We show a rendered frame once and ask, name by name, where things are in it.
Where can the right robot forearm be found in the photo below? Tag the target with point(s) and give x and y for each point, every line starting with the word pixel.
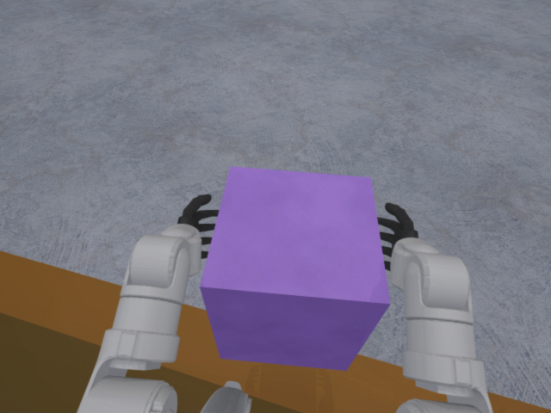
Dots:
pixel 440 349

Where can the right robot hand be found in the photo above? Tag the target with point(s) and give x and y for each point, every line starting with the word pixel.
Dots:
pixel 402 229

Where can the robot left shin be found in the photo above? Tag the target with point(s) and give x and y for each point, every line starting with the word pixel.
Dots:
pixel 233 384

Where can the carton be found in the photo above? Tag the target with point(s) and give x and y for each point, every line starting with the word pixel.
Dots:
pixel 295 273

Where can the left robot forearm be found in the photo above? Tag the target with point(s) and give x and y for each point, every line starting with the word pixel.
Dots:
pixel 147 317

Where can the left robot hand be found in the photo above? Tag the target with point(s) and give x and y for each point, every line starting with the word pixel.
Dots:
pixel 191 217

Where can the robot left thigh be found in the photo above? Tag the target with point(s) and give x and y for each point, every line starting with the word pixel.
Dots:
pixel 228 400

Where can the robot left upper arm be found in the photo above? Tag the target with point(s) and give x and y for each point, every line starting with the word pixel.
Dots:
pixel 114 394

